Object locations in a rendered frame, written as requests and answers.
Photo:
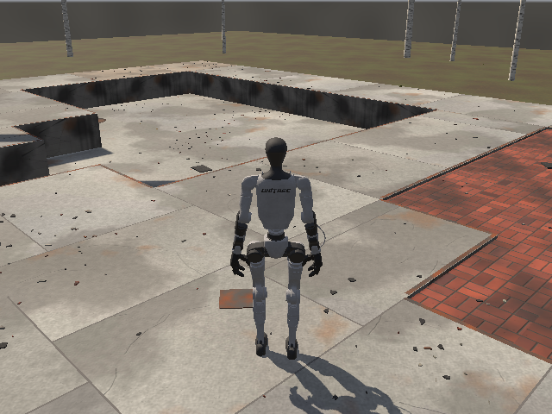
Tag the robot left forearm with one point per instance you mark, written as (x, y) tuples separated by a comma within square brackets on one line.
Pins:
[(239, 237)]

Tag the robot left hand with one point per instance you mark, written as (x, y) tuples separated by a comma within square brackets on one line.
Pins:
[(235, 263)]

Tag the right robot upper arm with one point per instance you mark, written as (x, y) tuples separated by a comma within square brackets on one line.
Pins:
[(303, 184)]

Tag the robot left shin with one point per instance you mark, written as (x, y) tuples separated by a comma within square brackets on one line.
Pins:
[(259, 310)]

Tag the robot right forearm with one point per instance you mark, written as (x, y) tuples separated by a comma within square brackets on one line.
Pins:
[(312, 236)]

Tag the left robot upper arm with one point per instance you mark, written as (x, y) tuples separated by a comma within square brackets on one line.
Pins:
[(248, 184)]

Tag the robot right hand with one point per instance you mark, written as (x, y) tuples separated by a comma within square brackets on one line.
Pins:
[(317, 258)]

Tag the left robot foot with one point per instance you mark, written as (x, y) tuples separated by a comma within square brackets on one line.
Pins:
[(261, 348)]

